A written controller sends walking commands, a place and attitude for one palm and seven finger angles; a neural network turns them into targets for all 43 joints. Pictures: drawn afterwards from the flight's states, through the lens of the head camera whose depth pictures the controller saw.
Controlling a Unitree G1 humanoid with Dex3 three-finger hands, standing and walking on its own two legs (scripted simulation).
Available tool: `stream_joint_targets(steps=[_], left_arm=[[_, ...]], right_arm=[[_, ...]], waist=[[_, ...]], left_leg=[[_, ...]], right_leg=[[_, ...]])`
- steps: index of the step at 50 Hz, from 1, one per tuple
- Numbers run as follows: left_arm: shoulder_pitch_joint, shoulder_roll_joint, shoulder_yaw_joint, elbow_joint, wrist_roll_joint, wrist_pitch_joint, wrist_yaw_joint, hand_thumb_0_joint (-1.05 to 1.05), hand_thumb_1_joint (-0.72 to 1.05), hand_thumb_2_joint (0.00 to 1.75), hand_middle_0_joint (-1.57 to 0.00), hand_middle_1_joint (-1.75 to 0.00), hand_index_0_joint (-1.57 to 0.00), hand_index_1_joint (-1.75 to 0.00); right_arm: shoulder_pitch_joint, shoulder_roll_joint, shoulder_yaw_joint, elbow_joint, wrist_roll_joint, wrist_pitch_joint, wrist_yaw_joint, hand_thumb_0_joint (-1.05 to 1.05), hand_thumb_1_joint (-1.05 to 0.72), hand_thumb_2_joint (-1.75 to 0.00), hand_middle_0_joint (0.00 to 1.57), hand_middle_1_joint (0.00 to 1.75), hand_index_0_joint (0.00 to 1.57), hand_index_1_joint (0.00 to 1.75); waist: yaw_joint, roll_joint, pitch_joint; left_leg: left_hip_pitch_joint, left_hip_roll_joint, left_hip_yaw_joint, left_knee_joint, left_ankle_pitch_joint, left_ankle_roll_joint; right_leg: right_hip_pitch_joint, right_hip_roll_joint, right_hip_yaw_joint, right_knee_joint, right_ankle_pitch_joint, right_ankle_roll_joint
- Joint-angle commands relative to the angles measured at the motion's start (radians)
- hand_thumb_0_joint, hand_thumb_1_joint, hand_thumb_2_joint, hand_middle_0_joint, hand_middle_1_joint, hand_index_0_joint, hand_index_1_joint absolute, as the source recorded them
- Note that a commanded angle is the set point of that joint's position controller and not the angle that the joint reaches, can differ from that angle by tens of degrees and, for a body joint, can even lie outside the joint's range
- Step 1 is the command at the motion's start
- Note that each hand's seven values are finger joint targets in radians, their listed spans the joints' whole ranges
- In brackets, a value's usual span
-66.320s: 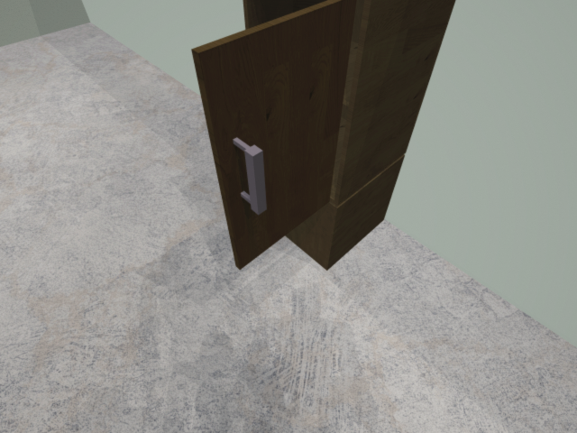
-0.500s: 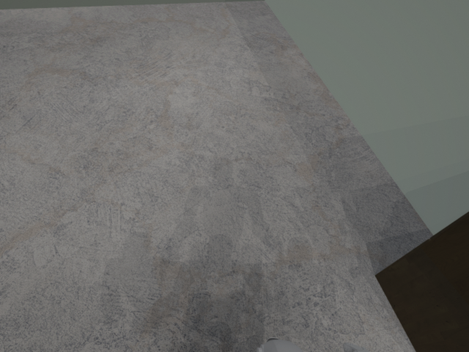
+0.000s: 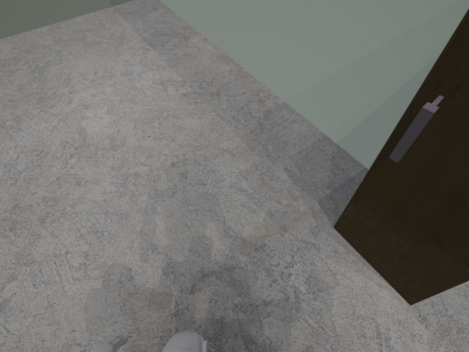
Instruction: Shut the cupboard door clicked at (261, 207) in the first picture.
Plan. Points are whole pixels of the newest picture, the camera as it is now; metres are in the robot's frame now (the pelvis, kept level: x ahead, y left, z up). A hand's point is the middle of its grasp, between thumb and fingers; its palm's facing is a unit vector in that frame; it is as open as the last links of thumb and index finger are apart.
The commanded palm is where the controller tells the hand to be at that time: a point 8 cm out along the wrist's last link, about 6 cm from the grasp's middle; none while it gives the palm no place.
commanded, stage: turn to face it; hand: left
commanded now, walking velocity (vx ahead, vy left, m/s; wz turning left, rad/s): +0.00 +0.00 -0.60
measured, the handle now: (416, 130) +0.58 -0.38 +0.00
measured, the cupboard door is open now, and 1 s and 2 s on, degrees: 8 8 8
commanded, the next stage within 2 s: take the last steps up to it in 1.16 s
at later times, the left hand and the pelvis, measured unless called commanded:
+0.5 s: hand (155, 318) +0.19 +0.18 -0.16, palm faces -0.30 -0.91 -0.28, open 7.4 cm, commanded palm none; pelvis +0.02 +0.00 -0.01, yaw -19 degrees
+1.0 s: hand (169, 299) +0.23 +0.16 -0.16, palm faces -0.52 -0.83 -0.21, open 7.4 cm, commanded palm none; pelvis +0.04 +0.02 +0.01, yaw -34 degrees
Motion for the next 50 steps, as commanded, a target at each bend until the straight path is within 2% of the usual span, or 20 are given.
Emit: stream_joint_targets(steps=[1, 4, 5, 6, 7, 12, 18, 21, 22, 23, 24, 26, 30, 36, 39, 40, 41, 42, 46, 50], left_arm=[[0.01, 0.232, 0.07, -0.075, 0.0, -0.017, 0.01, 0.0, 0.9, 0.9, -0.2, -0.3, -0.2, -0.3], [-0.027, 0.212, 0.069, -0.075, -0.01, -0.01, 0.008, 0.0, 0.9, 0.9, -0.2, -0.3, -0.2, -0.3], [-0.022, 0.173, 0.062, -0.088, -0.021, -0.004, 0.005, 0.0, 0.9, 0.9, -0.2, -0.3, -0.2, -0.3], [0.008, 0.11, 0.049, -0.106, -0.028, -0.001, -0.007, 0.0, 0.9, 0.9, -0.2, -0.3, -0.2, -0.3], [-0.012, 0.121, 0.045, -0.122, -0.02, -0.009, -0.012, 0.0, 0.9, 0.9, -0.2, -0.3, -0.2, -0.3], [-0.039, 0.106, 0.047, -0.084, -0.016, 0.005, -0.037, 0.0, 0.9, 0.9, -0.2, -0.3, -0.2, -0.3], [-0.071, 0.085, 0.035, -0.092, -0.014, 0.0, -0.042, 0.0, 0.9, 0.9, -0.2, -0.3, -0.2, -0.3], [0.007, 0.11, 0.042, -0.073, -0.012, -0.008, -0.037, 0.0, 0.9, 0.9, -0.2, -0.3, -0.2, -0.3], [0.084, 0.155, 0.053, -0.048, -0.008, -0.015, -0.032, 0.0, 0.9, 0.9, -0.2, -0.3, -0.2, -0.3], [0.149, 0.27, 0.073, -0.03, 0.001, -0.029, -0.017, 0.0, 0.9, 0.9, -0.2, -0.3, -0.2, -0.3], [0.193, 0.314, 0.078, -0.017, -0.015, -0.029, -0.003, 0.0, 0.9, 0.9, -0.2, -0.3, -0.2, -0.3], [0.1, 0.268, 0.074, -0.038, -0.013, -0.022, 0.016, 0.0, 0.9, 0.9, -0.2, -0.3, -0.2, -0.3], [-0.004, 0.215, 0.055, -0.076, -0.007, -0.025, 0.016, 0.0, 0.9, 0.9, -0.2, -0.3, -0.2, -0.3], [0.024, 0.234, 0.066, -0.063, -0.003, -0.019, 0.008, 0.0, 0.9, 0.9, -0.2, -0.3, -0.2, -0.3], [-0.013, 0.22, 0.064, -0.062, -0.011, -0.012, 0.006, 0.0, 0.9, 0.9, -0.2, -0.3, -0.2, -0.3], [-0.022, 0.186, 0.058, -0.077, -0.018, -0.007, 0.004, 0.0, 0.9, 0.9, -0.2, -0.3, -0.2, -0.3], [0.015, 0.122, 0.047, -0.093, -0.027, -0.003, -0.006, 0.0, 0.9, 0.9, -0.2, -0.3, -0.2, -0.3], [0.005, 0.125, 0.042, -0.11, -0.021, -0.009, -0.012, 0.0, 0.9, 0.9, -0.2, -0.3, -0.2, -0.3], [0.005, 0.123, 0.049, -0.058, -0.013, -0.002, -0.029, 0.0, 0.9, 0.9, -0.2, -0.3, -0.2, -0.3], [-0.038, 0.085, 0.031, -0.06, -0.015, 0.003, -0.031, 0.0, 0.9, 0.9, -0.2, -0.3, -0.2, -0.3]], right_arm=[[0.003, -0.052, -0.016, -0.097, 0.01, -0.034, -0.005, 0.0, -0.9, -0.9, 0.2, 0.3, 0.2, 0.3], [0.097, -0.055, -0.013, -0.071, 0.013, -0.05, -0.013, 0.0, -0.9, -0.9, 0.2, 0.3, 0.2, 0.3], [0.126, -0.105, -0.02, -0.064, 0.007, -0.062, -0.018, 0.0, -0.9, -0.9, 0.2, 0.3, 0.2, 0.3], [0.138, -0.21, -0.036, -0.072, -0.009, -0.068, -0.021, 0.0, -0.9, -0.9, 0.2, 0.3, 0.2, 0.3], [0.149, -0.233, -0.038, -0.09, -0.012, -0.062, -0.025, 0.0, -0.9, -0.9, 0.2, 0.3, 0.2, 0.3], [0.06, -0.139, -0.014, -0.096, -0.018, -0.062, -0.033, 0.0, -0.9, -0.9, 0.2, 0.3, 0.2, 0.3], [0.101, -0.164, -0.037, -0.06, -0.014, -0.052, -0.021, 0.0, -0.9, -0.9, 0.2, 0.3, 0.2, 0.3], [0.059, -0.172, -0.044, -0.066, -0.007, -0.045, -0.013, 0.0, -0.9, -0.9, 0.2, 0.3, 0.2, 0.3], [0.042, -0.161, -0.044, -0.076, 0.0, -0.044, -0.007, 0.0, -0.9, -0.9, 0.2, 0.3, 0.2, 0.3], [0.019, -0.08, -0.027, -0.114, 0.01, -0.041, -0.001, 0.0, -0.9, -0.9, 0.2, 0.3, 0.2, 0.3], [-0.028, -0.084, -0.017, -0.15, 0.006, -0.03, -0.006, 0.0, -0.9, -0.9, 0.2, 0.3, 0.2, 0.3], [-0.048, -0.086, -0.019, -0.127, 0.009, -0.022, -0.018, 0.0, -0.9, -0.9, 0.2, 0.3, 0.2, 0.3], [0.008, -0.068, -0.016, -0.083, 0.002, -0.022, -0.003, 0.0, -0.9, -0.9, 0.2, 0.3, 0.2, 0.3], [-0.013, -0.055, -0.013, -0.106, 0.01, -0.033, -0.004, 0.0, -0.9, -0.9, 0.2, 0.3, 0.2, 0.3], [0.078, -0.061, -0.011, -0.081, 0.014, -0.045, -0.012, 0.0, -0.9, -0.9, 0.2, 0.3, 0.2, 0.3], [0.126, -0.099, -0.016, -0.07, 0.008, -0.058, -0.017, 0.0, -0.9, -0.9, 0.2, 0.3, 0.2, 0.3], [0.127, -0.2, -0.032, -0.075, -0.008, -0.064, -0.019, 0.0, -0.9, -0.9, 0.2, 0.3, 0.2, 0.3], [0.135, -0.234, -0.035, -0.093, -0.012, -0.058, -0.023, 0.0, -0.9, -0.9, 0.2, 0.3, 0.2, 0.3], [0.036, -0.144, -0.009, -0.1, -0.018, -0.064, -0.031, 0.0, -0.9, -0.9, 0.2, 0.3, 0.2, 0.3], [0.098, -0.142, -0.017, -0.057, -0.017, -0.057, -0.028, 0.0, -0.9, -0.9, 0.2, 0.3, 0.2, 0.3]], waist=[[0.025, -0.197, -0.141], [-0.021, -0.168, -0.169], [-0.03, -0.054, -0.186], [-0.024, 0.239, -0.187], [-0.037, 0.249, -0.169], [0.0, 0.165, -0.125], [-0.032, 0.221, -0.154], [0.018, 0.17, -0.148], [0.06, 0.069, -0.171], [0.092, -0.258, -0.192], [0.114, -0.277, -0.184], [0.07, -0.277, -0.135], [0.009, -0.162, -0.155], [0.03, -0.178, -0.14], [-0.022, -0.171, -0.159], [-0.04, -0.071, -0.179], [-0.028, 0.209, -0.173], [-0.035, 0.257, -0.154], [0.016, 0.142, -0.116], [-0.019, 0.189, -0.134]], left_leg=[[0.041, -0.021, 0.003, -0.186, -0.013, 0.01], [0.224, -0.038, 0.005, -0.482, 0.152, 0.02], [0.349, 0.046, -0.079, -0.631, 0.188, 0.05], [0.441, 0.289, -0.325, -0.693, 0.295, 0.149], [0.377, 0.424, -0.404, -0.706, 0.379, 0.25], [0.391, 0.262, -0.071, -0.602, 0.714, 0.216], [0.428, 0.269, 0.046, -0.541, 0.711, 0.193], [0.317, 0.26, 0.087, -0.439, 0.565, 0.135], [0.214, 0.221, 0.123, -0.311, 0.433, 0.089], [-0.043, 0.076, 0.194, -0.072, -0.044, 0.024], [-0.129, 0.014, 0.073, 0.104, -0.252, 0.008], [-0.193, 0.039, -0.045, 0.22, -0.144, 0.013], [-0.051, 0.027, -0.012, 0.083, -0.002, -0.002], [0.041, -0.029, 0.004, -0.203, -0.009, 0.009], [0.225, -0.04, -0.002, -0.466, 0.139, 0.022], [0.339, 0.027, -0.064, -0.614, 0.174, 0.046], [0.429, 0.252, -0.303, -0.693, 0.212, 0.132], [0.364, 0.405, -0.407, -0.73, 0.276, 0.235], [0.339, 0.269, -0.144, -0.641, 0.603, 0.229], [0.375, 0.236, -0.031, -0.59, 0.712, 0.215]], right_leg=[[0.096, -0.23, 0.282, -0.152, 0.324, -0.166], [0.024, -0.17, 0.281, -0.064, 0.304, -0.096], [-0.082, -0.092, 0.22, 0.018, 0.197, -0.044], [-0.25, 0.047, 0.071, 0.216, -0.131, 0.019], [-0.274, 0.027, -0.001, 0.427, -0.353, 0.039], [-0.268, -0.041, -0.042, 0.549, -0.226, 0.072], [-0.129, -0.015, -0.133, 0.239, -0.169, 0.048], [0.062, -0.004, -0.148, -0.008, 0.018, 0.022], [0.213, -0.049, -0.087, -0.119, 0.147, -0.001], [0.38, -0.304, 0.25, -0.198, 0.409, -0.094], [0.315, -0.431, 0.377, -0.18, 0.65, -0.198], [0.241, -0.352, 0.356, -0.199, 0.414, -0.219], [0.122, -0.244, 0.202, -0.173, 0.353, -0.168], [0.09, -0.224, 0.297, -0.158, 0.322, -0.171], [-0.002, -0.178, 0.304, -0.091, 0.273, -0.106], [-0.089, -0.105, 0.247, -0.016, 0.173, -0.055], [-0.253, 0.041, 0.104, 0.172, -0.107, 0.006], [-0.278, 0.037, 0.0, 0.381, -0.335, 0.033], [-0.276, -0.032, -0.011, 0.58, -0.222, 0.062], [-0.168, -0.025, -0.082, 0.363, -0.205, 0.057]])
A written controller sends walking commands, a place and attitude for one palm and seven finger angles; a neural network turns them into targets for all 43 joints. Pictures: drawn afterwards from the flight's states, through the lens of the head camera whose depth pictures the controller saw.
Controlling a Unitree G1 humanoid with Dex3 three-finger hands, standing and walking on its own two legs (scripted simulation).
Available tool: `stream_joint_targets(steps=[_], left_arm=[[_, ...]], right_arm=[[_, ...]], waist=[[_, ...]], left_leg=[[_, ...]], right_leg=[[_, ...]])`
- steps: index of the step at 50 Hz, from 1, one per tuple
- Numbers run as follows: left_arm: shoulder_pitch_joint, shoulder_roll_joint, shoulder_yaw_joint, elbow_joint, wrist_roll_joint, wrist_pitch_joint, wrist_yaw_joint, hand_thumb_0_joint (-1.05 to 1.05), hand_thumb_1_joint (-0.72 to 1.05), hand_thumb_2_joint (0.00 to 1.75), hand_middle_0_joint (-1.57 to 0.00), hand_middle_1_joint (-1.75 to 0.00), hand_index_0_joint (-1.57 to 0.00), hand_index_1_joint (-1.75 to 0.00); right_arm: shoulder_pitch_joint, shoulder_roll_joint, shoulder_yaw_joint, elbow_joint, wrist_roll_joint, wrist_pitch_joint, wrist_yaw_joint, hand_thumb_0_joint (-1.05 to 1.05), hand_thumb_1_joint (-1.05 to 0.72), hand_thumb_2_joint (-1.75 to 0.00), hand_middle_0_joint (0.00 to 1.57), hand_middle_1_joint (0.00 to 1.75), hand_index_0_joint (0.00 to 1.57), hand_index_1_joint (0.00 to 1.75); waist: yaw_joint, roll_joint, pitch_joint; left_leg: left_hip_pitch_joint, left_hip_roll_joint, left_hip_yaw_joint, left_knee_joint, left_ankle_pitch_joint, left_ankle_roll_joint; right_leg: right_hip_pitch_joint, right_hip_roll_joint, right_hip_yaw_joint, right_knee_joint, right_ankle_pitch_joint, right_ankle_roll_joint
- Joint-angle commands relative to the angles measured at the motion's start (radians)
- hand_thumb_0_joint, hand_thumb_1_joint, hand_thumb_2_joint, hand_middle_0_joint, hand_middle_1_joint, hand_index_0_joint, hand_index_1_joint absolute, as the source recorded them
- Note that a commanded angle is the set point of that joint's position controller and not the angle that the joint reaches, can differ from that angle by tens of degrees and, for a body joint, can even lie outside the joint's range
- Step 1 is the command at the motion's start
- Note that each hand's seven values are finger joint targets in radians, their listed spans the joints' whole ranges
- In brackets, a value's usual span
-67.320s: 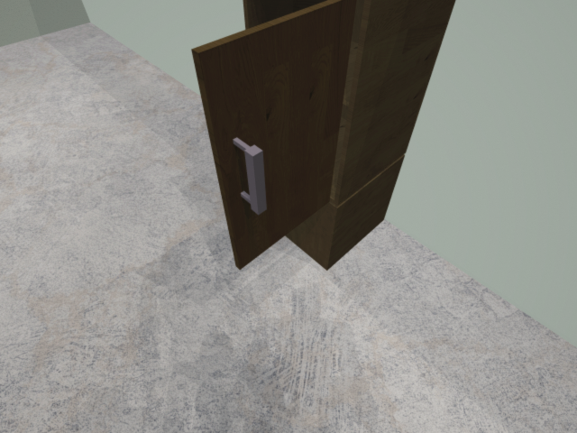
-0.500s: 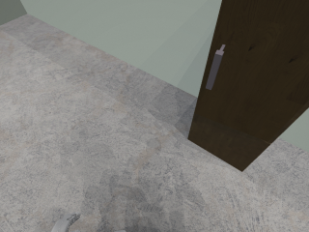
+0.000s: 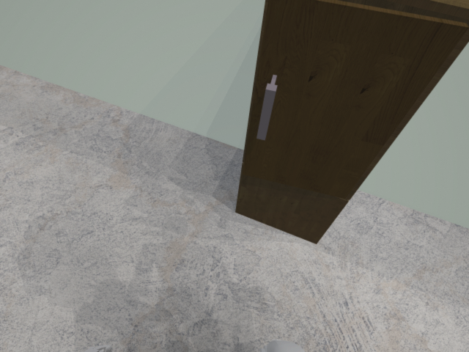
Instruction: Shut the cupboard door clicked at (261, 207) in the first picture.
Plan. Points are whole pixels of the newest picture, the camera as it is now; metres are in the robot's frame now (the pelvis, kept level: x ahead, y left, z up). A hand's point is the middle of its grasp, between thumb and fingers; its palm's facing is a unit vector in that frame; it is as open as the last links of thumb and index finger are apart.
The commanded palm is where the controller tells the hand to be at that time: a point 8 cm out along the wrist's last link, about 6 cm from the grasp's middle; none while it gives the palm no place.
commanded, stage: turn to face it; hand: left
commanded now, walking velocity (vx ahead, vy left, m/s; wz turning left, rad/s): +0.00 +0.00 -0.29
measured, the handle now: (267, 108) +0.67 -0.04 -0.01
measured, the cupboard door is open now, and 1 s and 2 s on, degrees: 8 8 8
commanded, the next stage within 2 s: take the last steps up to it in 0.16 s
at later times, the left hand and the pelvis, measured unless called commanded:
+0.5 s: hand out of the picture +0.11 +0.16 -0.18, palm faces -0.10 -0.98 -0.16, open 7.4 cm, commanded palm none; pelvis +0.03 -0.02 -0.01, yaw -8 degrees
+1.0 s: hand (216, 285) +0.27 +0.05 -0.18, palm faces -0.22 -0.96 -0.19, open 7.4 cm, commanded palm none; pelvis +0.15 -0.10 -0.01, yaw -12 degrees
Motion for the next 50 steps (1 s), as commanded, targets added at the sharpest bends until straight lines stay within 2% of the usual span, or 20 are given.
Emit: stream_joint_targets(steps=[1, 6, 8, 9, 11, 14, 19, 22, 23, 24, 25, 29, 33, 39, 42, 43, 44, 45, 46, 50], left_arm=[[-0.044, 0.026, -0.003, -0.093, -0.008, -0.028, -0.005, 0.0, 0.9, 0.9, -0.2, -0.3, -0.2, -0.3], [0.062, 0.048, 0.0, -0.05, -0.005, -0.042, 0.004, 0.0, 0.9, 0.9, -0.2, -0.3, -0.2, -0.3], [0.13, 0.203, 0.028, -0.021, 0.009, -0.062, 0.026, 0.0, 0.9, 0.9, -0.2, -0.3, -0.2, -0.3], [0.167, 0.223, 0.023, -0.016, -0.005, -0.059, 0.033, 0.0, 0.9, 0.9, -0.2, -0.3, -0.2, -0.3], [0.082, 0.161, 0.021, -0.018, 0.0, -0.063, 0.05, 0.0, 0.9, 0.9, -0.2, -0.3, -0.2, -0.3], [0.009, 0.11, 0.004, -0.033, 0.0, -0.065, 0.052, 0.0, 0.9, 0.9, -0.2, -0.3, -0.2, -0.3], [0.03, 0.119, 0.011, -0.01, 0.008, -0.069, 0.036, 0.0, 0.9, 0.9, -0.2, -0.3, -0.2, -0.3], [0.017, 0.102, 0.012, -0.001, -0.004, -0.069, 0.026, 0.0, 0.9, 0.9, -0.2, -0.3, -0.2, -0.3], [0.015, 0.064, 0.003, -0.004, -0.011, -0.068, 0.021, 0.0, 0.9, 0.9, -0.2, -0.3, -0.2, -0.3], [0.028, -0.01, -0.01, -0.023, -0.014, -0.067, 0.009, 0.0, 0.9, 0.9, -0.2, -0.3, -0.2, -0.3], [-0.037, 0.004, -0.011, -0.069, -0.007, -0.073, 0.003, 0.0, 0.9, 0.9, -0.2, -0.3, -0.2, -0.3], [-0.027, 0.013, 0.003, -0.016, 0.01, -0.071, -0.022, 0.0, 0.9, 0.9, -0.2, -0.3, -0.2, -0.3], [-0.011, -0.025, -0.017, 0.014, 0.0, -0.066, -0.019, 0.0, 0.9, 0.9, -0.2, -0.3, -0.2, -0.3], [-0.084, -0.021, -0.025, 0.003, -0.002, -0.073, -0.017, 0.0, 0.9, 0.9, -0.2, -0.3, -0.2, -0.3], [0.095, 0.009, -0.008, 0.067, 0.0, -0.086, -0.012, 0.0, 0.9, 0.9, -0.2, -0.3, -0.2, -0.3], [0.223, 0.066, 0.006, 0.108, 0.004, -0.101, -0.003, 0.0, 0.9, 0.9, -0.2, -0.3, -0.2, -0.3], [0.345, 0.167, 0.027, 0.148, 0.005, -0.116, 0.017, 0.0, 0.9, 0.9, -0.2, -0.3, -0.2, -0.3], [0.337, 0.181, 0.02, 0.145, -0.013, -0.112, 0.027, 0.0, 0.9, 0.9, -0.2, -0.3, -0.2, -0.3], [0.251, 0.15, 0.012, 0.133, -0.008, -0.115, 0.033, 0.0, 0.9, 0.9, -0.2, -0.3, -0.2, -0.3], [0.057, 0.007, -0.028, 0.084, -0.003, -0.119, 0.051, 0.0, 0.9, 0.9, -0.2, -0.3, -0.2, -0.3]], right_arm=[[0.072, -0.215, -0.075, -0.024, 0.002, -0.005, -0.012, 0.0, -0.9, -0.9, 0.2, 0.3, 0.2, 0.3], [0.034, -0.22, -0.088, -0.003, 0.014, 0.007, -0.001, 0.0, -0.9, -0.9, 0.2, 0.3, 0.2, 0.3], [0.014, -0.102, -0.068, -0.042, 0.028, 0.008, 0.01, 0.0, -0.9, -0.9, 0.2, 0.3, 0.2, 0.3], [-0.027, -0.121, -0.063, -0.052, 0.026, 0.024, 0.004, 0.0, -0.9, -0.9, 0.2, 0.3, 0.2, 0.3], [-0.015, -0.127, -0.065, -0.019, 0.026, 0.023, -0.006, 0.0, -0.9, -0.9, 0.2, 0.3, 0.2, 0.3], [0.037, -0.101, -0.061, 0.028, 0.022, 0.025, 0.008, 0.0, -0.9, -0.9, 0.2, 0.3, 0.2, 0.3], [0.021, -0.085, -0.06, 0.018, 0.012, 0.01, 0.02, 0.0, -0.9, -0.9, 0.2, 0.3, 0.2, 0.3], [0.133, -0.076, -0.052, 0.055, 0.008, -0.018, 0.014, 0.0, -0.9, -0.9, 0.2, 0.3, 0.2, 0.3], [0.206, -0.113, -0.055, 0.078, 0.006, -0.033, 0.007, 0.0, -0.9, -0.9, 0.2, 0.3, 0.2, 0.3], [0.278, -0.21, -0.078, 0.097, -0.009, -0.037, 0.001, 0.0, -0.9, -0.9, 0.2, 0.3, 0.2, 0.3], [0.335, -0.269, -0.085, 0.09, -0.012, -0.035, -0.012, 0.0, -0.9, -0.9, 0.2, 0.3, 0.2, 0.3], [0.192, -0.148, -0.047, 0.07, -0.002, -0.059, -0.017, 0.0, -0.9, -0.9, 0.2, 0.3, 0.2, 0.3], [0.239, -0.131, -0.044, 0.113, 0.004, -0.067, -0.017, 0.0, -0.9, -0.9, 0.2, 0.3, 0.2, 0.3], [0.243, -0.142, -0.066, 0.151, 0.0, -0.049, -0.007, 0.0, -0.9, -0.9, 0.2, 0.3, 0.2, 0.3], [0.188, -0.151, -0.071, 0.152, 0.01, -0.039, -0.003, 0.0, -0.9, -0.9, 0.2, 0.3, 0.2, 0.3], [0.188, -0.122, -0.066, 0.153, 0.021, -0.043, 0.007, 0.0, -0.9, -0.9, 0.2, 0.3, 0.2, 0.3], [0.2, -0.033, -0.047, 0.125, 0.033, -0.047, 0.018, 0.0, -0.9, -0.9, 0.2, 0.3, 0.2, 0.3], [0.155, -0.051, -0.053, 0.097, 0.033, -0.037, 0.011, 0.0, -0.9, -0.9, 0.2, 0.3, 0.2, 0.3], [0.129, -0.044, -0.057, 0.106, 0.029, -0.034, 0.008, 0.0, -0.9, -0.9, 0.2, 0.3, 0.2, 0.3], [0.165, -0.007, -0.044, 0.15, 0.015, -0.019, 0.012, 0.0, -0.9, -0.9, 0.2, 0.3, 0.2, 0.3]], waist=[[-0.042, 0.24, -0.13], [0.013, 0.185, -0.136], [0.04, -0.237, -0.136], [0.072, -0.166, -0.127], [0.025, -0.236, -0.117], [-0.025, -0.142, -0.132], [-0.006, -0.155, -0.05], [-0.055, -0.102, -0.058], [-0.087, 0.02, -0.069], [-0.105, 0.306, -0.055], [-0.135, 0.291, -0.021], [-0.048, 0.155, 0.03], [-0.044, 0.177, -0.033], [-0.065, 0.198, 0.013], [0.026, 0.142, -0.059], [0.085, 0.015, -0.133], [0.117, -0.256, -0.213], [0.104, -0.193, -0.17], [0.071, -0.233, -0.133], [-0.038, -0.059, -0.09]], left_leg=[[0.176, 0.216, -0.094, -0.117, 0.547, 0.138], [0.039, 0.188, -0.044, 0.004, 0.323, 0.064], [-0.293, -0.022, 0.081, 0.321, -0.295, -0.048], [-0.275, -0.022, -0.042, 0.473, -0.364, -0.043], [-0.359, -0.012, -0.11, 0.605, -0.286, -0.044], [-0.247, -0.011, -0.081, 0.556, -0.165, -0.054], [-0.154, -0.03, -0.03, 0.277, -0.172, -0.039], [0.072, -0.058, 0.009, -0.013, -0.042, -0.026], [0.211, -0.007, -0.082, -0.153, -0.075, -0.005], [0.292, 0.228, -0.409, -0.266, -0.244, 0.073], [0.242, 0.394, -0.615, -0.372, -0.338, 0.174], [0.125, 0.262, -0.308, -0.348, 0.026, 0.126], [0.238, 0.197, -0.086, -0.277, 0.403, 0.117], [0.162, 0.224, -0.058, -0.236, 0.326, 0.122], [0.061, 0.168, -0.001, -0.058, 0.299, 0.075], [-0.059, 0.1, 0.051, 0.145, 0.233, 0.04], [-0.269, -0.059, 0.096, 0.43, -0.224, 0.001], [-0.309, -0.055, -0.021, 0.603, -0.401, 0.009], [-0.342, -0.029, -0.078, 0.689, -0.319, 0.013], [-0.19, 0.021, -0.077, 0.518, -0.156, -0.012]], right_leg=[[0.028, -0.011, -0.048, -0.163, 0.019, -0.004], [0.305, -0.004, -0.067, -0.553, 0.293, -0.035], [0.5, -0.348, 0.361, -0.696, 0.625, -0.175], [0.392, -0.416, 0.385, -0.701, 0.686, -0.256], [0.42, -0.336, 0.345, -0.667, 0.735, -0.277], [0.336, -0.249, 0.181, -0.666, 0.639, -0.23], [0.233, -0.232, 0.246, -0.768, 0.111, -0.242], [0.129, -0.168, 0.229, -0.698, -0.003, -0.199], [0.021, -0.106, 0.18, -0.569, -0.024, -0.155], [-0.158, 0.026, 0.039, -0.29, -0.054, -0.092], [-0.244, 0.022, 0.009, -0.098, -0.098, -0.076], [-0.207, -0.065, 0.048, 0.099, 0.146, -0.049], [-0.174, -0.06, -0.007, -0.017, 0.228, -0.031], [0.006, -0.054, -0.072, -0.332, 0.217, -0.052], [0.317, -0.004, -0.11, -0.496, 0.311, -0.071], [0.533, -0.076, -0.012, -0.564, 0.301, -0.101], [0.693, -0.329, 0.326, -0.673, 0.355, -0.196], [0.575, -0.422, 0.427, -0.768, 0.347, -0.27], [0.492, -0.39, 0.431, -0.791, 0.338, -0.273], [0.268, -0.29, 0.111, -0.751, 0.585, -0.236]])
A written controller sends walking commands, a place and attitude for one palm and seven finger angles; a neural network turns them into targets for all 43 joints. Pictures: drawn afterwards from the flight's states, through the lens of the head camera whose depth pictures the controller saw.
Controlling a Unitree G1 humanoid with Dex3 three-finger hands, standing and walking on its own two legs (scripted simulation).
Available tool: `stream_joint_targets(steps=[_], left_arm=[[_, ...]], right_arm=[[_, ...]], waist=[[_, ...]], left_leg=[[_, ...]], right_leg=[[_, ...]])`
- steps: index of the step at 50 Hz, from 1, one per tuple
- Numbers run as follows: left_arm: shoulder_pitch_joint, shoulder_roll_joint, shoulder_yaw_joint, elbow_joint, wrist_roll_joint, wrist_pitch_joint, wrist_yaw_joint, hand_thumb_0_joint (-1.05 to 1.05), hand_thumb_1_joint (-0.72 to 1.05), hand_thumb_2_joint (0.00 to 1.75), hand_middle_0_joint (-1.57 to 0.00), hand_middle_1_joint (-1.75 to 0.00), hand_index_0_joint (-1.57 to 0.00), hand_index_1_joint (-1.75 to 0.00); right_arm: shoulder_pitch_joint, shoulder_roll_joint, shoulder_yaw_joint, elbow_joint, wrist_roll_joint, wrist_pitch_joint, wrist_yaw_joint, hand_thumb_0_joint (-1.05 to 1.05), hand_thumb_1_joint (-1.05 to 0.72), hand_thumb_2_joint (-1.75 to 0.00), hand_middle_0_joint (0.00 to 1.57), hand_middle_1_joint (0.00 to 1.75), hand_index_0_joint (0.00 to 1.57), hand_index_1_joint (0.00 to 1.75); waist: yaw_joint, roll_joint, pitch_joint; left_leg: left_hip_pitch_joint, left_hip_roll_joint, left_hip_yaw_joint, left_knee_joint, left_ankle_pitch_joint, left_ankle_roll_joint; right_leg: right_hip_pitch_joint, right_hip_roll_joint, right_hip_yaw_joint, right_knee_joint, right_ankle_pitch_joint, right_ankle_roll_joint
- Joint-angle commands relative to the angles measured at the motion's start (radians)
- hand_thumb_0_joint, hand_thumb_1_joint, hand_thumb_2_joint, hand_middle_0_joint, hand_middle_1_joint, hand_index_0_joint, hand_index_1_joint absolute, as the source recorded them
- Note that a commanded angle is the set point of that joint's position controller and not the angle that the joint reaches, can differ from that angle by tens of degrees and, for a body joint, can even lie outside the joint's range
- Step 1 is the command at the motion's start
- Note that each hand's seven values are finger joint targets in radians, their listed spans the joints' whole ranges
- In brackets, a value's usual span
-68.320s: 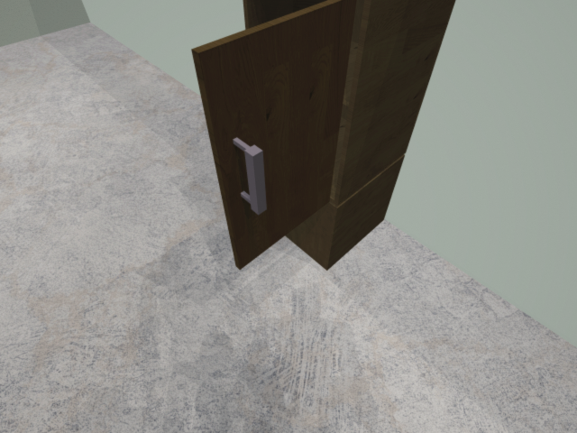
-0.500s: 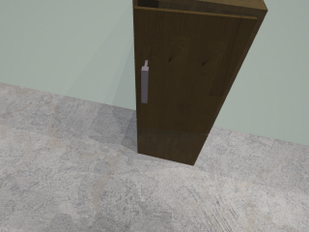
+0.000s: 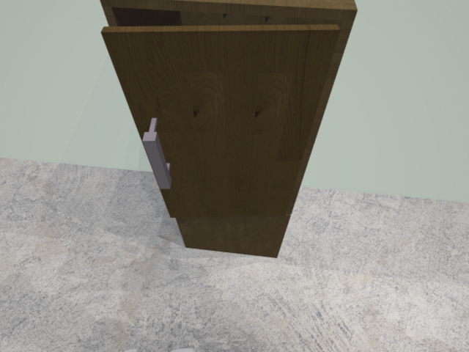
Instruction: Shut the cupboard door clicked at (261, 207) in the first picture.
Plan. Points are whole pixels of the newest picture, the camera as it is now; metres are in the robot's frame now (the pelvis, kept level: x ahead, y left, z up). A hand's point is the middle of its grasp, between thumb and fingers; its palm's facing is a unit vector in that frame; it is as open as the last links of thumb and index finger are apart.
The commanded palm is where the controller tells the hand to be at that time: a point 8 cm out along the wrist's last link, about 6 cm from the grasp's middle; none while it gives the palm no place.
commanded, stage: come to a stop and stand still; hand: left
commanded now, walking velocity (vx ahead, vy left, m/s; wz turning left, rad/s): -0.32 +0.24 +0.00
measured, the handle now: (160, 155) +0.50 +0.18 +0.00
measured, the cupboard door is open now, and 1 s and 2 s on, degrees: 8 8 8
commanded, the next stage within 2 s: look again from close up in 1.30 s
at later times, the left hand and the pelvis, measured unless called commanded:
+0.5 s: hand out of the picture +0.08 +0.18 -0.16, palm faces +0.04 -0.96 -0.29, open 7.4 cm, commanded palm none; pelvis +0.04 -0.03 +0.00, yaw +0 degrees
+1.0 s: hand out of the picture +0.03 +0.20 -0.17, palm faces -0.01 -0.97 -0.24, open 7.4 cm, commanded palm none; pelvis -0.01 +0.01 +0.00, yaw -1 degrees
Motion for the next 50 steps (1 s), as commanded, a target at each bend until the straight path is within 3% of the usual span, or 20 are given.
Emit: stream_joint_targets(steps=[1, 5, 7, 10, 12, 16, 18, 20, 21, 23, 25, 27, 33, 36, 37, 38, 40, 42, 46, 50], left_arm=[[0.064, 0.099, 0.008, -0.017, 0.001, -0.012, 0.025, 0.0, 0.9, 0.9, -0.2, -0.3, -0.2, -0.3], [0.069, 0.122, 0.006, 0.001, -0.005, -0.004, 0.034, 0.0, 0.9, 0.9, -0.2, -0.3, -0.2, -0.3], [0.072, 0.12, 0.006, 0.005, -0.016, 0.01, 0.04, 0.0, 0.9, 0.9, -0.2, -0.3, -0.2, -0.3], [0.114, 0.098, 0.003, -0.014, -0.009, 0.044, 0.048, 0.0, 0.9, 0.9, -0.2, -0.3, -0.2, -0.3], [0.123, 0.11, 0.007, -0.016, -0.013, 0.054, 0.044, 0.0, 0.9, 0.9, -0.2, -0.3, -0.2, -0.3], [0.125, 0.115, 0.016, -0.036, -0.008, 0.063, 0.04, 0.0, 0.9, 0.9, -0.2, -0.3, -0.2, -0.3], [0.143, 0.111, 0.019, -0.046, -0.006, 0.062, 0.038, 0.0, 0.9, 0.9, -0.2, -0.3, -0.2, -0.3], [0.171, 0.118, 0.02, -0.051, 0.0, 0.054, 0.036, 0.0, 0.9, 0.9, -0.2, -0.3, -0.2, -0.3], [0.18, 0.15, 0.025, -0.055, 0.006, 0.05, 0.038, 0.0, 0.9, 0.9, -0.2, -0.3, -0.2, -0.3], [0.134, 0.217, 0.031, -0.066, 0.009, 0.041, 0.034, 0.0, 0.9, 0.9, -0.2, -0.3, -0.2, -0.3], [0.119, 0.194, 0.026, -0.054, 0.012, 0.035, 0.04, 0.0, 0.9, 0.9, -0.2, -0.3, -0.2, -0.3], [0.114, 0.196, 0.022, -0.054, 0.008, 0.028, 0.044, 0.0, 0.9, 0.9, -0.2, -0.3, -0.2, -0.3], [0.133, 0.211, 0.024, -0.029, 0.003, 0.025, 0.045, 0.0, 0.9, 0.9, -0.2, -0.3, -0.2, -0.3], [0.091, 0.186, 0.017, -0.017, -0.012, 0.027, 0.043, 0.0, 0.9, 0.9, -0.2, -0.3, -0.2, -0.3], [0.097, 0.156, 0.011, -0.016, -0.017, 0.029, 0.04, 0.0, 0.9, 0.9, -0.2, -0.3, -0.2, -0.3], [0.205, 0.142, 0.005, 0.006, -0.005, -0.012, 0.084, 0.0, 0.9, 0.9, -0.2, -0.3, -0.2, -0.3], [0.137, 0.216, 0.006, -0.044, -0.004, -0.013, 0.073, 0.0, 0.9, 0.9, -0.2, -0.3, -0.2, -0.3], [0.116, 0.161, -0.013, -0.048, -0.009, 0.013, 0.063, 0.0, 0.9, 0.9, -0.2, -0.3, -0.2, -0.3], [0.109, 0.139, -0.029, -0.046, -0.002, 0.035, 0.044, 0.0, 0.9, 0.9, -0.2, -0.3, -0.2, -0.3], [0.144, 0.139, -0.03, -0.049, 0.003, 0.043, 0.036, 0.0, 0.9, 0.9, -0.2, -0.3, -0.2, -0.3]], right_arm=[[0.043, -0.003, 0.003, -0.064, 0.001, -0.015, -0.003, 0.0, -0.9, -0.9, 0.2, 0.3, 0.2, 0.3], [0.034, 0.004, 0.018, -0.057, 0.013, -0.004, -0.007, 0.0, -0.9, -0.9, 0.2, 0.3, 0.2, 0.3], [0.025, -0.056, 0.005, -0.063, 0.014, -0.005, -0.008, 0.0, -0.9, -0.9, 0.2, 0.3, 0.2, 0.3], [-0.066, -0.134, -0.01, -0.106, 0.007, -0.005, -0.022, 0.0, -0.9, -0.9, 0.2, 0.3, 0.2, 0.3], [-0.092, -0.148, -0.015, -0.123, 0.008, -0.002, -0.03, 0.0, -0.9, -0.9, 0.2, 0.3, 0.2, 0.3], [-0.134, -0.181, -0.035, -0.152, 0.0, 0.009, -0.036, 0.0, -0.9, -0.9, 0.2, 0.3, 0.2, 0.3], [-0.163, -0.191, -0.044, -0.165, -0.001, 0.016, -0.034, 0.0, -0.9, -0.9, 0.2, 0.3, 0.2, 0.3], [-0.193, -0.188, -0.05, -0.18, 0.006, 0.02, -0.029, 0.0, -0.9, -0.9, 0.2, 0.3, 0.2, 0.3], [-0.208, -0.169, -0.05, -0.191, 0.012, 0.023, -0.025, 0.0, -0.9, -0.9, 0.2, 0.3, 0.2, 0.3], [-0.2, -0.091, -0.039, -0.204, 0.015, 0.037, -0.008, 0.0, -0.9, -0.9, 0.2, 0.3, 0.2, 0.3], [-0.234, -0.085, -0.035, -0.198, 0.011, 0.046, -0.013, 0.0, -0.9, -0.9, 0.2, 0.3, 0.2, 0.3], [-0.224, -0.088, -0.027, -0.18, 0.016, 0.038, -0.009, 0.0, -0.9, -0.9, 0.2, 0.3, 0.2, 0.3], [-0.188, -0.082, -0.01, -0.146, 0.019, 0.025, -0.004, 0.0, -0.9, -0.9, 0.2, 0.3, 0.2, 0.3], [-0.096, -0.087, -0.002, -0.099, 0.015, 0.007, -0.007, 0.0, -0.9, -0.9, 0.2, 0.3, 0.2, 0.3], [-0.097, -0.117, -0.004, -0.09, 0.01, -0.003, -0.01, 0.0, -0.9, -0.9, 0.2, 0.3, 0.2, 0.3], [-0.144, -0.148, -0.017, -0.159, 0.01, -0.023, -0.004, 0.0, -0.9, -0.9, 0.2, 0.3, 0.2, 0.3], [-0.079, -0.113, -0.012, -0.174, 0.004, -0.034, -0.002, 0.0, -0.9, -0.9, 0.2, 0.3, 0.2, 0.3], [-0.078, -0.101, -0.001, -0.179, 0.008, -0.029, -0.011, 0.0, -0.9, -0.9, 0.2, 0.3, 0.2, 0.3], [-0.107, -0.125, 0.002, -0.204, 0.006, -0.027, -0.004, 0.0, -0.9, -0.9, 0.2, 0.3, 0.2, 0.3], [-0.096, -0.139, -0.006, -0.2, -0.002, -0.024, 0.004, 0.0, -0.9, -0.9, 0.2, 0.3, 0.2, 0.3]], waist=[[0.001, -0.109, -0.098], [0.005, -0.099, -0.127], [0.005, -0.088, -0.125], [0.042, 0.105, -0.06], [0.045, 0.168, -0.101], [0.038, 0.137, -0.171], [0.044, 0.107, -0.19], [0.061, 0.039, -0.196], [0.059, -0.052, -0.19], [0.047, -0.236, -0.123], [0.051, -0.215, -0.1], [0.05, -0.173, -0.125], [0.066, -0.19, -0.132], [0.031, -0.164, -0.143], [0.045, -0.076, -0.147], [0.066, 0.014, -0.165], [0.019, 0.094, -0.202], [0.037, 0.087, -0.17], [0.051, -0.021, 0.017], [0.056, 0.029, 0.026]], left_leg=[[-0.038, 0.013, -0.01, -0.128, 0.063, -0.012], [0.088, -0.035, 0.004, -0.479, 0.227, -0.023], [0.199, 0.007, -0.048, -0.631, 0.536, 0.0], [0.155, 0.152, -0.16, -0.656, 0.895, 0.107], [0.182, 0.192, -0.19, -0.704, 0.989, 0.152], [0.311, 0.223, -0.187, -0.652, 1.107, 0.204], [0.314, 0.212, -0.166, -0.616, 1.079, 0.199], [0.256, 0.151, -0.122, -0.552, 0.916, 0.14], [0.179, 0.077, -0.077, -0.494, 0.703, 0.083], [0.025, -0.108, 0.0, -0.303, 0.018, 0.0], [-0.047, -0.096, -0.074, -0.131, -0.091, 0.003], [-0.086, -0.093, -0.071, -0.112, -0.053, -0.009], [0.02, -0.083, -0.031, -0.433, 0.049, -0.02], [0.208, -0.058, -0.045, -0.714, 0.334, -0.004], [0.273, 0.005, -0.094, -0.703, 0.494, 0.018], [0.198, 0.019, -0.006, -0.49, 0.474, 0.001], [0.15, -0.02, -0.029, -0.543, 0.467, 0.013], [0.162, 0.018, -0.079, -0.586, 0.588, 0.033], [0.01, 0.013, -0.14, -0.719, 0.199, 0.061], [-0.068, 0.013, -0.178, -0.82, -0.074, 0.068]], right_leg=[[0.07, -0.267, 0.184, -0.274, 0.44, -0.155], [0.119, -0.228, 0.152, -0.181, 0.598, -0.124], [0.066, -0.194, 0.144, -0.119, 0.455, -0.056], [0.052, -0.073, 0.079, -0.046, 0.134, 0.027], [0.068, -0.049, 0.064, 0.065, -0.084, 0.041], [-0.028, -0.021, 0.1, 0.182, -0.216, 0.039], [-0.013, -0.012, 0.1, 0.14, -0.178, 0.037], [0.073, -0.026, 0.115, -0.034, 0.06, 0.033], [0.119, -0.086, 0.203, -0.111, 0.324, 0.013], [0.111, -0.327, 0.396, -0.202, 0.572, -0.134], [0.141, -0.331, 0.392, -0.166, 0.772, -0.197], [0.242, -0.294, 0.329, -0.127, 0.856, -0.182], [0.274, -0.272, 0.299, -0.136, 0.702, -0.151], [0.192, -0.207, 0.253, -0.104, 0.5, -0.064], [0.136, -0.146, 0.212, -0.105, 0.362, -0.021], [0.181, -0.176, 0.239, -0.083, 0.633, 0.006], [0.205, -0.197, 0.226, 0.025, 0.702, -0.039], [0.142, -0.116, 0.154, 0.015, 0.285, -0.014], [0.059, -0.07, 0.155, -0.083, -0.084, 0.007], [0.069, -0.051, 0.128, -0.057, -0.114, 0.011]])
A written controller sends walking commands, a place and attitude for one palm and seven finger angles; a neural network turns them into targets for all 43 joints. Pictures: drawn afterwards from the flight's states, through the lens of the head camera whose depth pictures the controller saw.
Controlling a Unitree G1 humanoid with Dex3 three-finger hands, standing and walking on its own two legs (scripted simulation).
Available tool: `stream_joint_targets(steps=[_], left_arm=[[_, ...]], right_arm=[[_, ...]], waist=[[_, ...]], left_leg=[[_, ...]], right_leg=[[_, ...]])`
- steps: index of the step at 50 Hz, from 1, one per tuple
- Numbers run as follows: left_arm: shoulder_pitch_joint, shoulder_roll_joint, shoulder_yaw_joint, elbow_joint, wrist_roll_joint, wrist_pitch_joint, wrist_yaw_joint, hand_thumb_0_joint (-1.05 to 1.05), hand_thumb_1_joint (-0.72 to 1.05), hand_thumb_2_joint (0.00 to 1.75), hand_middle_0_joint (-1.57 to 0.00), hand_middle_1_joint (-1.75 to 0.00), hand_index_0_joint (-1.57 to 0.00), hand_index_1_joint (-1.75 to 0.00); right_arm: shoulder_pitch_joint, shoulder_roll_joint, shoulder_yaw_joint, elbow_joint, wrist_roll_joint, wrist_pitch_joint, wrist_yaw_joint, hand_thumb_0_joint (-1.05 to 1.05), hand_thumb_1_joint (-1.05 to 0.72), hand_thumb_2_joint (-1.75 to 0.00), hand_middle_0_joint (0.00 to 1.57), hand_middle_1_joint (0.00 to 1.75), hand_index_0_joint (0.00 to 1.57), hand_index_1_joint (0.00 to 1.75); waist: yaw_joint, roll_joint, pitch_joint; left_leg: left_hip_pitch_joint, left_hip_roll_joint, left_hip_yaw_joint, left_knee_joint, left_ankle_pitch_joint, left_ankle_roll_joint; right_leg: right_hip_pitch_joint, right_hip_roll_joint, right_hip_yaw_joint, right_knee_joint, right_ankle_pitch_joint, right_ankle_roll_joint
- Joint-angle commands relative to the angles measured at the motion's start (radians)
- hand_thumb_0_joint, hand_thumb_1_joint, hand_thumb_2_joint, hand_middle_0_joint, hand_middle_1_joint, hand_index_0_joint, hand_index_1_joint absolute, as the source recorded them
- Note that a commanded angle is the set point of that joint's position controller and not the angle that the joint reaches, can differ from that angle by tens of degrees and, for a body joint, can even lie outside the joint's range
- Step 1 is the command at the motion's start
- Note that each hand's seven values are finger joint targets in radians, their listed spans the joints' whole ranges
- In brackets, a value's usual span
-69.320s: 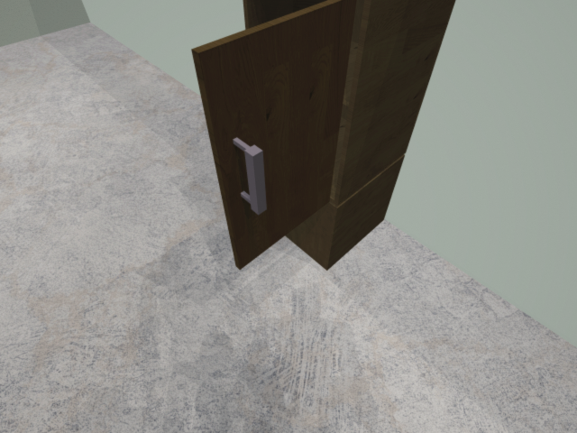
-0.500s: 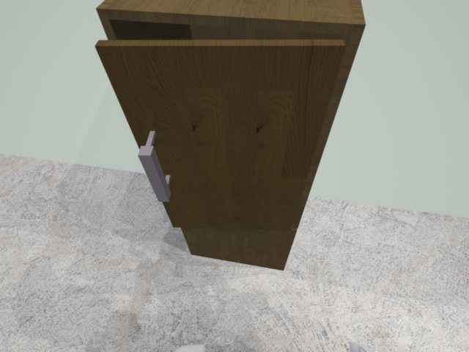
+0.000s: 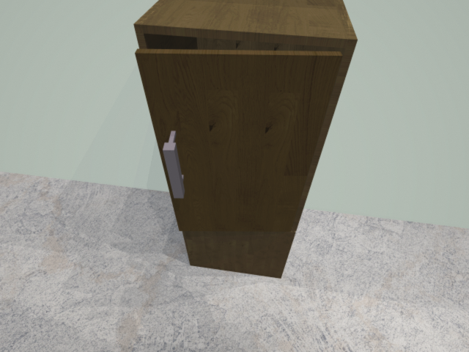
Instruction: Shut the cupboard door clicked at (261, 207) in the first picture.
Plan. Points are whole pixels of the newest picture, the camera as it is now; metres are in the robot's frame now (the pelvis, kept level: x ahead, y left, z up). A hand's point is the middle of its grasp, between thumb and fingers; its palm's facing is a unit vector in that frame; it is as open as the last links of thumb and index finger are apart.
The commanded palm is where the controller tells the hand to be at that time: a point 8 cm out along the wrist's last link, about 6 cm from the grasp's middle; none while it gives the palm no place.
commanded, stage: come to a stop and stand still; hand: left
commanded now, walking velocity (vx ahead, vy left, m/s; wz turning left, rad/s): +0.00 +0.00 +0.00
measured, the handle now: (176, 165) +0.51 +0.17 +0.00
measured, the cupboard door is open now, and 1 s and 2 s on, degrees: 8 8 8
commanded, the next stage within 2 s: look again from close up in 0.30 s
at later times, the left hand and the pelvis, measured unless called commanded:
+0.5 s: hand out of the picture -0.05 +0.16 -0.17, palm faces +0.03 -0.98 -0.19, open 7.4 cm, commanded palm none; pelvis -0.02 +0.00 +0.01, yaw +1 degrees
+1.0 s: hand out of the picture +0.02 +0.15 -0.16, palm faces +0.03 -0.98 -0.20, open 7.4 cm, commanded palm none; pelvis +0.00 -0.02 +0.01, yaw +1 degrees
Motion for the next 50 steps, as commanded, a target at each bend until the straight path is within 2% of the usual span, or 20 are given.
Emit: stream_joint_targets(steps=[1, 2, 5, 13, 15, 18, 20, 24, 27, 29, 35, 45, 47, 50], left_arm=[[0.074, 0.107, 0.02, -0.05, 0.001, -0.006, -0.003, 0.0, 0.9, 0.9, -0.2, -0.3, -0.2, -0.3], [0.084, 0.105, 0.021, -0.049, 0.002, -0.006, -0.004, 0.0, 0.9, 0.9, -0.2, -0.3, -0.2, -0.3], [0.095, 0.101, 0.02, -0.046, 0.002, -0.013, -0.006, 0.0, 0.9, 0.9, -0.2, -0.3, -0.2, -0.3], [0.113, 0.098, 0.012, -0.012, -0.003, -0.03, -0.007, 0.0, 0.9, 0.9, -0.2, -0.3, -0.2, -0.3], [0.114, 0.098, 0.009, -0.002, -0.004, -0.033, -0.007, 0.0, 0.9, 0.9, -0.2, -0.3, -0.2, -0.3], [0.123, 0.094, 0.008, 0.015, -0.005, -0.036, -0.007, 0.0, 0.9, 0.9, -0.2, -0.3, -0.2, -0.3], [0.127, 0.088, 0.006, 0.025, -0.005, -0.037, -0.007, 0.0, 0.9, 0.9, -0.2, -0.3, -0.2, -0.3], [0.129, 0.081, 0.005, 0.039, -0.007, -0.043, -0.006, 0.0, 0.9, 0.9, -0.2, -0.3, -0.2, -0.3], [0.124, 0.077, 0.004, 0.048, -0.009, -0.046, -0.005, 0.0, 0.9, 0.9, -0.2, -0.3, -0.2, -0.3], [0.121, 0.072, 0.004, 0.051, -0.01, -0.047, -0.004, 0.0, 0.9, 0.9, -0.2, -0.3, -0.2, -0.3], [0.101, 0.067, 0.007, 0.054, -0.012, -0.049, -0.002, 0.0, 0.9, 0.9, -0.2, -0.3, -0.2, -0.3], [0.077, 0.074, 0.01, 0.051, -0.014, -0.046, -0.001, 0.0, 0.9, 0.9, -0.2, -0.3, -0.2, -0.3], [0.076, 0.076, 0.011, 0.05, -0.015, -0.048, -0.002, 0.0, 0.9, 0.9, -0.2, -0.3, -0.2, -0.3], [0.068, 0.073, 0.012, 0.049, -0.014, -0.045, -0.001, 0.0, 0.9, 0.9, -0.2, -0.3, -0.2, -0.3]], right_arm=[[-0.017, -0.15, -0.037, -0.076, 0.0, -0.016, 0.005, 0.0, -0.9, -0.9, 0.2, 0.3, 0.2, 0.3], [-0.013, -0.154, -0.038, -0.077, 0.0, -0.016, 0.006, 0.0, -0.9, -0.9, 0.2, 0.3, 0.2, 0.3], [-0.003, -0.151, -0.036, -0.064, 0.0, -0.018, 0.006, 0.0, -0.9, -0.9, 0.2, 0.3, 0.2, 0.3], [0.041, -0.134, -0.029, -0.009, 0.006, -0.021, 0.005, 0.0, -0.9, -0.9, 0.2, 0.3, 0.2, 0.3], [0.049, -0.127, -0.028, 0.005, 0.007, -0.022, 0.004, 0.0, -0.9, -0.9, 0.2, 0.3, 0.2, 0.3], [0.055, -0.124, -0.026, 0.022, 0.009, -0.023, 0.003, 0.0, -0.9, -0.9, 0.2, 0.3, 0.2, 0.3], [0.055, -0.118, -0.024, 0.033, 0.011, -0.025, 0.002, 0.0, -0.9, -0.9, 0.2, 0.3, 0.2, 0.3], [0.064, -0.098, -0.019, 0.055, 0.012, -0.028, 0.0, 0.0, -0.9, -0.9, 0.2, 0.3, 0.2, 0.3], [0.063, -0.09, -0.016, 0.068, 0.013, -0.032, -0.002, 0.0, -0.9, -0.9, 0.2, 0.3, 0.2, 0.3], [0.066, -0.082, -0.014, 0.079, 0.013, -0.034, -0.003, 0.0, -0.9, -0.9, 0.2, 0.3, 0.2, 0.3], [0.063, -0.071, -0.008, 0.097, 0.013, -0.038, -0.007, 0.0, -0.9, -0.9, 0.2, 0.3, 0.2, 0.3], [0.056, -0.07, -0.005, 0.115, 0.013, -0.038, -0.009, 0.0, -0.9, -0.9, 0.2, 0.3, 0.2, 0.3], [0.054, -0.072, -0.005, 0.116, 0.012, -0.037, -0.008, 0.0, -0.9, -0.9, 0.2, 0.3, 0.2, 0.3], [0.055, -0.071, -0.005, 0.12, 0.012, -0.036, -0.009, 0.0, -0.9, -0.9, 0.2, 0.3, 0.2, 0.3]], waist=[[0.022, 0.052, 0.068], [0.022, 0.024, 0.058], [0.021, 0.028, 0.041], [0.0, -0.015, 0.04], [-0.004, -0.001, 0.038], [-0.006, -0.017, 0.041], [-0.003, -0.006, 0.045], [-0.006, -0.032, 0.033], [-0.005, -0.021, 0.032], [-0.004, -0.005, 0.025], [0.001, -0.016, 0.014], [0.005, -0.006, 0.005], [0.005, -0.023, -0.005], [0.002, -0.009, 0.017]], left_leg=[[-0.205, 0.129, -0.193, -0.3, -0.31, 0.023], [-0.211, 0.131, -0.197, -0.304, -0.32, 0.025], [-0.192, 0.124, -0.195, -0.3, -0.294, 0.028], [-0.109, 0.105, -0.174, -0.262, -0.211, 0.017], [-0.097, 0.104, -0.169, -0.259, -0.201, 0.015], [-0.087, 0.102, -0.164, -0.251, -0.189, 0.011], [-0.086, 0.103, -0.159, -0.249, -0.172, 0.01], [-0.061, 0.098, -0.142, -0.23, -0.108, 0.005], [-0.052, 0.092, -0.13, -0.216, -0.064, -0.001], [-0.036, 0.098, -0.126, -0.218, -0.03, -0.002], [-0.029, 0.097, -0.112, -0.205, 0.056, -0.008], [-0.011, 0.104, -0.11, -0.211, 0.097, -0.012], [-0.002, 0.101, -0.108, -0.207, 0.103, -0.013], [-0.007, 0.105, -0.111, -0.217, 0.1, -0.014]], right_leg=[[0.023, -0.002, 0.006, -0.061, -0.104, -0.04], [0.027, 0.0, 0.005, -0.056, -0.104, -0.038], [0.017, -0.006, 0.02, -0.072, -0.098, -0.041], [-0.057, -0.028, 0.095, -0.155, -0.14, -0.049], [-0.066, -0.029, 0.103, -0.167, -0.143, -0.048], [-0.078, -0.032, 0.113, -0.178, -0.153, -0.047], [-0.071, -0.033, 0.114, -0.183, -0.129, -0.046], [-0.06, -0.041, 0.12, -0.197, -0.105, -0.048], [-0.053, -0.046, 0.126, -0.203, -0.077, -0.049], [-0.041, -0.045, 0.117, -0.198, -0.039, -0.05], [0.005, -0.049, 0.11, -0.194, 0.039, -0.048], [0.038, -0.049, 0.098, -0.194, 0.083, -0.048], [0.043, -0.051, 0.102, -0.199, 0.087, -0.048], [0.031, -0.047, 0.099, -0.201, 0.079, -0.048]])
